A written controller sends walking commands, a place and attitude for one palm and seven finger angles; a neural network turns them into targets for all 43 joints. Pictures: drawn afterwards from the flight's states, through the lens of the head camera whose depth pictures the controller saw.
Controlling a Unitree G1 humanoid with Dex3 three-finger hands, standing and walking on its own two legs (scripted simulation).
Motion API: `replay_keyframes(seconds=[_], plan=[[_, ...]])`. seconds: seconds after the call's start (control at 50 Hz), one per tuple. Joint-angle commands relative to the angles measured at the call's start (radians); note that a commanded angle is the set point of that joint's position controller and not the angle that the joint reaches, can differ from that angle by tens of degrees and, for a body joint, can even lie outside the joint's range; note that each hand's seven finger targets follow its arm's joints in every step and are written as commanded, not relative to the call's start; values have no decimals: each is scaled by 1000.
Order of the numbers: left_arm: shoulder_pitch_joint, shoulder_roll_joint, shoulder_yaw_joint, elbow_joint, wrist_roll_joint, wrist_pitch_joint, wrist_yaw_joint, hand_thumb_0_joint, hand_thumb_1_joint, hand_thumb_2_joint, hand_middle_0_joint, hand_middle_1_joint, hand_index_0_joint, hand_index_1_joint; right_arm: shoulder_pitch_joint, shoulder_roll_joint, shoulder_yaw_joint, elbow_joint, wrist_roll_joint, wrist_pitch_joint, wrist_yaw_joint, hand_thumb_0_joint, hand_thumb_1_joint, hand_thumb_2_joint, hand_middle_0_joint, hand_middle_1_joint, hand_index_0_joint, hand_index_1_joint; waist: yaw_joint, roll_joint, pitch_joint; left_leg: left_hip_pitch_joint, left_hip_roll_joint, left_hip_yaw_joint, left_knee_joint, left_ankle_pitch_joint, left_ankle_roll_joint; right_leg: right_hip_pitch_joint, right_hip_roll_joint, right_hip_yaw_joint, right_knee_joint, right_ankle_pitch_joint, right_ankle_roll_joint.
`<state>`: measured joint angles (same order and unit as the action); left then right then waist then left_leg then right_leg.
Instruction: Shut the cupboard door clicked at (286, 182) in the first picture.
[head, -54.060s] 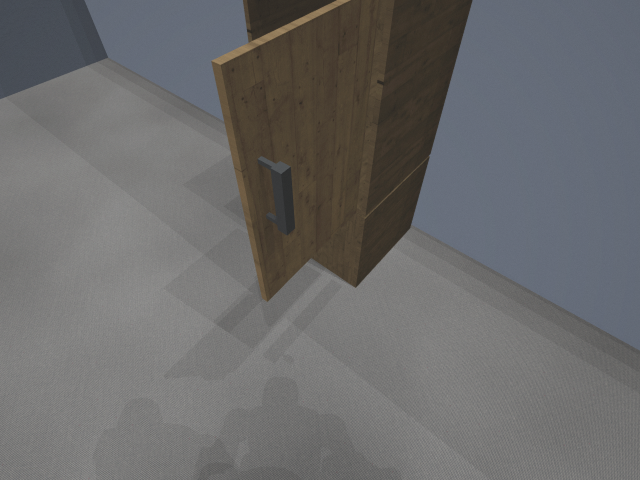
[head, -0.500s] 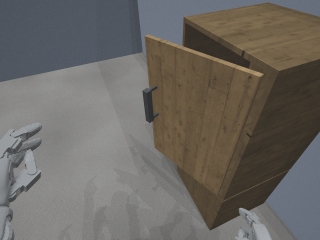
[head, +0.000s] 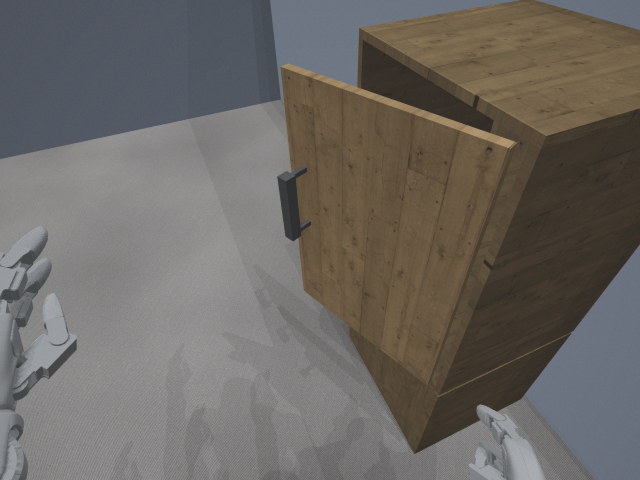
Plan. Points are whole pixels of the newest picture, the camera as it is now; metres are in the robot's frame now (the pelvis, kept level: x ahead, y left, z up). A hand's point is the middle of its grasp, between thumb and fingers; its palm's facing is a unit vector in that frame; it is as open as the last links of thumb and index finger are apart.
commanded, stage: step back with the hand held close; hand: left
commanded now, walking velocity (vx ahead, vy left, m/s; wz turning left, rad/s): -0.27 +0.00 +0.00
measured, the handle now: (297, 203) +0.62 +0.12 -0.01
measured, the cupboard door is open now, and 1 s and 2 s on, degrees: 23 23 23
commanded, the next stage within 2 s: stop stepping back and stand still in 1.18 s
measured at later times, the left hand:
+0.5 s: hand (42, 360) +0.18 +0.29 +0.15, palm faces +0.34 -0.80 -0.50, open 7.4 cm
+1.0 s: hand out of the picture +0.06 +0.28 +0.16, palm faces +0.39 -0.78 -0.48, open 7.4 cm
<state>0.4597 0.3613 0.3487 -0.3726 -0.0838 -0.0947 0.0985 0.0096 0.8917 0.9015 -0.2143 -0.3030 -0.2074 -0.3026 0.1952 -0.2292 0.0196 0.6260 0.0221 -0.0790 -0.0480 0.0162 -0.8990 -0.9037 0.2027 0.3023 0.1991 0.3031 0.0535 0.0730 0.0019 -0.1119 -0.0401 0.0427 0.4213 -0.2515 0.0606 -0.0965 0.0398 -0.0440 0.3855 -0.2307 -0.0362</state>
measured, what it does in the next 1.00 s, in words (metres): walks backwards: right foot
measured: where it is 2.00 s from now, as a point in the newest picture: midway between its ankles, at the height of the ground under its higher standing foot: outside the picture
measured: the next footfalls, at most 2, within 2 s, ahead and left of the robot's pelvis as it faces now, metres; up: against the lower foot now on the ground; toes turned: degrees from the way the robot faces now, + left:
right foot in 0.74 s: -0.11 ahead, -0.11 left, +0.00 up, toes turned +4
left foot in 1.24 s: -0.10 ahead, +0.12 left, +0.00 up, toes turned +3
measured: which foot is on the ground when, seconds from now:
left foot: down 0.00-1.00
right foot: down 0.00-0.64, up 0.66-0.72, down 0.74-1.00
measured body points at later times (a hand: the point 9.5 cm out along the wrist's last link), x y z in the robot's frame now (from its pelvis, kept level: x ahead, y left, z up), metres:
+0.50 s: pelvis -0.04 +0.03 -0.01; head -0.03 +0.04 +0.44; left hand +0.15 +0.33 +0.18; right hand +0.13 -0.23 -0.08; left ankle -0.01 +0.07 -0.74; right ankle -0.01 -0.10 -0.74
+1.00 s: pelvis -0.15 +0.02 -0.02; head -0.13 +0.05 +0.43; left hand +0.03 +0.32 +0.18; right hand +0.04 -0.21 -0.09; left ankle -0.01 +0.08 -0.74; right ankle -0.15 -0.11 -0.74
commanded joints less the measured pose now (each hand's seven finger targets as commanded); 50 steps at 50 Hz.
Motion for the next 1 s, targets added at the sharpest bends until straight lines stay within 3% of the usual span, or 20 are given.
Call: replay_keyframes(seconds=[0.0,0.02,0.04,0.08,0.14,0.2,0.28,0.36,0.48,0.56,0.6,0.62,0.66,0.74,0.8,0.84,0.9,0.92,0.94,0.98], plan=[[-90,215,168,-167,8,-108,23,0,900,900,-200,-300,-200,-300,-116,-130,-57,-179,-5,-23,-19,0,-900,-900,200,300,200,300,-36,-62,-33,-77,77,-96,6,52,-5,-95,-136,201,-116,111,-3],[-76,225,174,-183,11,-114,23,0,900,900,-200,-300,-200,-300,-127,-129,-58,-181,-10,-15,-17,0,-900,-900,200,300,200,300,-32,-72,-41,-73,76,-96,23,69,-6,-100,-154,215,-120,149,-8],[-50,193,140,-168,15,-115,20,0,900,900,-200,-300,-200,-300,-118,-127,-60,-180,-7,-7,-14,0,-900,-900,200,300,200,300,-40,-95,-63,-69,78,-92,45,84,-10,-108,-171,224,-107,170,-15],[-31,194,133,-192,17,-128,22,0,900,900,-200,-300,-200,-300,-111,-129,-67,-184,-5,4,-13,0,-900,-900,200,300,200,300,-44,-72,-112,-64,87,-85,56,113,-14,-105,-186,222,-70,208,-20],[-6,229,162,-256,18,-137,33,0,900,900,-200,-300,-200,-300,-113,-137,-74,-199,-4,20,-22,0,-900,-900,200,300,200,300,-46,-15,-192,-63,113,-99,42,294,-21,-42,-165,174,44,399,-11],[39,269,211,-293,14,-131,41,0,900,900,-200,-300,-200,-300,-110,-137,-80,-230,1,47,-29,0,-900,-900,200,300,200,300,-42,-38,-252,-77,136,-104,54,503,-23,12,-128,138,136,548,13],[99,274,233,-291,7,-118,42,0,900,900,-200,-300,-200,-300,-103,-136,-82,-249,2,73,-32,0,-900,-900,200,300,200,300,-44,-40,-242,-125,158,-116,65,572,-27,0,-118,142,183,520,13],[132,261,232,-269,8,-114,41,0,900,900,-200,-300,-200,-300,-99,-139,-84,-256,1,84,-30,0,-900,-900,200,300,200,300,-47,-28,-199,-224,179,-136,30,414,-12,-8,-102,151,196,392,21],[75,252,218,-306,27,-133,47,0,900,900,-200,-300,-200,-300,-94,-156,-80,-267,-3,66,-37,0,-900,-900,200,300,200,300,-47,23,-125,-473,198,-192,-70,-48,34,59,-67,155,232,208,35],[-8,250,226,-320,56,-154,52,0,900,900,-200,-300,-200,-300,-90,-162,-79,-264,-12,40,-45,0,-900,-900,200,300,200,300,-47,70,-56,-699,256,-264,-202,-427,73,154,-16,106,346,95,55],[-51,242,224,-313,70,-160,52,0,900,900,-200,-300,-200,-300,-81,-166,-82,-259,-15,29,-45,0,-900,-900,200,300,200,300,-49,86,-35,-777,287,-292,-236,-526,88,188,6,89,410,59,61],[-69,273,254,-320,78,-168,53,0,900,900,-200,-300,-200,-300,-86,-170,-87,-257,-18,21,-45,0,-900,-900,200,300,200,300,-45,83,-46,-778,289,-301,-235,-531,92,202,13,87,417,63,63],[-67,239,227,-320,78,-184,46,0,900,900,-200,-300,-200,-300,-74,-162,-86,-252,-19,9,-40,0,-900,-900,200,300,200,300,-50,58,-43,-743,287,-301,-222,-508,89,168,21,89,421,20,62],[-21,211,201,-340,54,-210,41,0,900,900,-200,-300,-200,-300,-67,-148,-80,-230,-20,-24,-27,0,-900,-900,200,300,200,300,-56,11,-94,-504,230,-274,-143,-288,46,36,-1,112,261,80,38],[-20,222,206,-373,45,-228,45,0,900,900,-200,-300,-200,-300,-74,-154,-81,-208,-23,-43,-23,0,-900,-900,200,300,200,300,-53,81,-180,-410,240,-269,-150,-154,37,22,6,111,271,100,39],[4,224,212,-381,41,-224,42,0,900,900,-200,-300,-200,-300,-81,-144,-84,-202,-25,-50,-18,0,-900,-900,200,300,200,300,-46,79,-222,-400,264,-276,-161,-159,43,38,21,98,305,12,45],[51,259,268,-380,40,-223,43,0,900,900,-200,-300,-200,-300,-94,-145,-87,-210,-28,-44,-17,0,-900,-900,200,300,200,300,-42,96,-198,-545,288,-284,-219,-385,53,111,36,80,329,-66,37],[81,288,302,-364,41,-218,45,0,900,900,-200,-300,-200,-300,-97,-146,-89,-209,-30,-40,-14,0,-900,-900,200,300,200,300,-42,78,-187,-571,278,-278,-208,-413,48,122,32,83,297,-60,30],[76,255,268,-372,35,-219,41,0,900,900,-200,-300,-200,-300,-105,-131,-81,-213,-28,-36,-14,0,-900,-900,200,300,200,300,-47,62,-163,-576,256,-257,-192,-412,33,97,22,86,256,-65,20],[76,265,272,-343,26,-219,45,0,900,900,-200,-300,-200,-300,-107,-125,-80,-204,-26,-31,-15,0,-900,-900,200,300,200,300,-56,7,-125,-529,194,-196,-98,-382,-1,-22,-32,169,142,-100,-16]])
